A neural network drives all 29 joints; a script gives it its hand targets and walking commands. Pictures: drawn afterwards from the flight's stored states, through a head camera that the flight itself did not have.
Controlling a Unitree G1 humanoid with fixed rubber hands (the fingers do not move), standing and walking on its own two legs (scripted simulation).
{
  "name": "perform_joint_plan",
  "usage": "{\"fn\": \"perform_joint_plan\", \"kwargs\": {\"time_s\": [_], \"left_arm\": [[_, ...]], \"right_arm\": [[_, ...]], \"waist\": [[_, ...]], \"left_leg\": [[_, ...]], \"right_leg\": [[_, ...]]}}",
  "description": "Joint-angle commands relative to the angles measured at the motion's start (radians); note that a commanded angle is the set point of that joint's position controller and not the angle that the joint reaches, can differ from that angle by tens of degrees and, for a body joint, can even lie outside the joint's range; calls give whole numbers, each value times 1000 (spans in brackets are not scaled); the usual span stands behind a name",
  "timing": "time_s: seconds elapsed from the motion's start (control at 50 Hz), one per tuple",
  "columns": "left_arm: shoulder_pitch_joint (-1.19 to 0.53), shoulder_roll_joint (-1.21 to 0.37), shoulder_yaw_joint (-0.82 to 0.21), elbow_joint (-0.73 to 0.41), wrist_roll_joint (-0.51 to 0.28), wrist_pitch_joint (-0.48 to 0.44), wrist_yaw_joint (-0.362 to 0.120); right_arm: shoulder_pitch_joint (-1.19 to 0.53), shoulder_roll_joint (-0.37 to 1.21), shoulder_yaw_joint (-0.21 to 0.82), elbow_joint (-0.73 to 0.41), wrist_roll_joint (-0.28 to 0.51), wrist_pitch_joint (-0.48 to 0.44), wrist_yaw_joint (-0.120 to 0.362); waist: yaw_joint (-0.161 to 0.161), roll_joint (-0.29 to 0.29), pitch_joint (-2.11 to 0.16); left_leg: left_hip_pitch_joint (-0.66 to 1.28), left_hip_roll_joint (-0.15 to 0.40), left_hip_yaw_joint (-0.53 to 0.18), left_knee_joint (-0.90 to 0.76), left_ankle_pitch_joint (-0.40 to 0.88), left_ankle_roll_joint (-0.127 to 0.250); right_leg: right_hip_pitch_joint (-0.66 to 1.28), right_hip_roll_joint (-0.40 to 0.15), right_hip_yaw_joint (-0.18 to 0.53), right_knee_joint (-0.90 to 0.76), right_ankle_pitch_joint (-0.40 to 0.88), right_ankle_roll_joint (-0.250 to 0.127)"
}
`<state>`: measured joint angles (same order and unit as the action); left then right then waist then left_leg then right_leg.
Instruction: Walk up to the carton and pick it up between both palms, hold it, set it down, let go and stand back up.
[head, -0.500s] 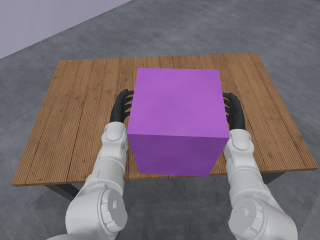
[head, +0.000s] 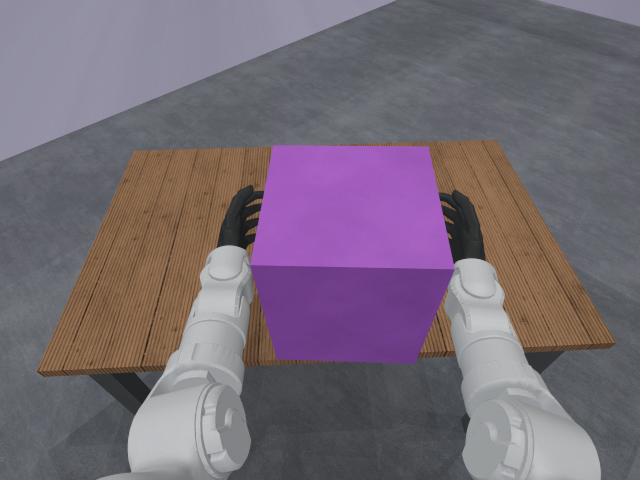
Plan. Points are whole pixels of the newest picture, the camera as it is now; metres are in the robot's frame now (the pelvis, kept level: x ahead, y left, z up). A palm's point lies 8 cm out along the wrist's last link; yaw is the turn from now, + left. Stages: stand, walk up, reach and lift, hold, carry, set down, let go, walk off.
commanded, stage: reach and lift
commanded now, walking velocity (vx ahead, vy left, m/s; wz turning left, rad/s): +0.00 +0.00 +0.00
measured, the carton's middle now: (347, 260) +0.42 +0.00 +0.03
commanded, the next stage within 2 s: none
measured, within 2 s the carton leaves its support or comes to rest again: neither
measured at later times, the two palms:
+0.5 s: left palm (218, 245) +0.37 +0.16 +0.11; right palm (471, 254) +0.36 -0.14 +0.11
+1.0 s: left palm (206, 237) +0.36 +0.16 +0.15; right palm (479, 244) +0.35 -0.14 +0.14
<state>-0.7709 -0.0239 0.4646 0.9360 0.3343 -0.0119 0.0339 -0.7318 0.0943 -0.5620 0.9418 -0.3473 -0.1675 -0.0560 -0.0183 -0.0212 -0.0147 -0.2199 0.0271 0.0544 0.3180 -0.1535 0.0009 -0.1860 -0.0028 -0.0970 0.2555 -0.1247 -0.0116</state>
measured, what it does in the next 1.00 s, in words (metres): stands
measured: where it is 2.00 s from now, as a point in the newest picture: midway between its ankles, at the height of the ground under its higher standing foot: outside the picture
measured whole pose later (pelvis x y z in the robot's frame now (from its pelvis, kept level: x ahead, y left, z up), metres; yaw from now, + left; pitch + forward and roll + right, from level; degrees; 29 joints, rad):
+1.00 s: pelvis -0.02 +0.00 +0.00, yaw +2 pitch -8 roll -1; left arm -0.64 -0.02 0.32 0.39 0.31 0.49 0.00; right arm -0.68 0.03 -0.18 0.73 0.03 0.11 -0.13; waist -0.07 -0.06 0.07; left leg -0.04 0.01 0.03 0.33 -0.15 0.01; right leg 0.00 -0.01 -0.11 0.27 -0.13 -0.01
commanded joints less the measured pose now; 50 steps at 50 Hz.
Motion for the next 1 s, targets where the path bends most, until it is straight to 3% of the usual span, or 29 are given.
{"fn": "perform_joint_plan", "kwargs": {"time_s": [0.0,0.12,0.16,0.2,0.3,0.42,0.5,0.68,0.72,0.8,0.88,0.98], "left_arm": [[-560,-487,-260,-111,7,6,-125],[-540,-491,-265,-193,6,93,-132],[-547,-486,-272,-226,1,112,-138],[-555,-493,-296,-246,-7,127,-136],[-526,-503,-331,-291,-14,174,-134],[-503,-489,-354,-334,-24,231,-143],[-511,-504,-427,-411,-65,248,-138],[-473,-512,-502,-488,-110,330,-154],[-488,-522,-541,-553,-128,340,-156],[-471,-516,-528,-561,-118,386,-169],[-432,-518,-547,-623,-119,430,-182],[-439,-523,-552,-665,-115,474,-191]], "right_arm": [[-571,460,329,-92,-14,-46,133],[-582,438,348,-144,32,1,141],[-572,431,344,-140,34,13,140],[-584,427,349,-155,51,18,141],[-576,409,366,-154,83,37,134],[-576,391,410,-168,126,64,120],[-600,395,477,-233,177,66,105],[-606,402,609,-303,295,128,61],[-607,415,647,-354,327,138,51],[-597,401,665,-363,355,178,38],[-591,401,712,-429,395,199,27],[-587,391,705,-452,398,219,25]], "waist": [[3,24,-502],[7,21,-446],[-5,17,-431],[-3,38,-438],[-14,58,-404],[-14,43,-349],[-19,46,-428],[-36,30,-395],[-42,48,-426],[-53,36,-361],[-57,29,-358],[-76,35,-314]], "left_leg": [[99,-25,54,-9,266,-45],[157,-27,60,-19,221,-42],[170,-29,60,-24,206,-40],[192,-29,58,-19,205,-47],[244,-29,51,-8,225,-56],[240,-30,45,-21,193,-49],[275,-33,34,10,267,-54],[269,-46,8,4,234,-38],[273,-50,2,12,263,-41],[261,-52,-8,-10,198,-32],[293,-56,-15,-1,230,-31],[298,-50,-19,-18,176,-29]], "right_leg": [[334,5,3,64,387,36],[299,16,-10,38,265,32],[292,15,-12,35,242,36],[266,20,-16,31,203,32],[239,27,-24,19,173,27],[237,29,-26,6,136,28],[252,34,-23,20,206,31],[280,29,-5,16,221,43],[295,29,-1,27,265,45],[284,25,-2,16,202,50],[288,31,-8,17,220,53],[261,29,-11,-2,135,41]]}}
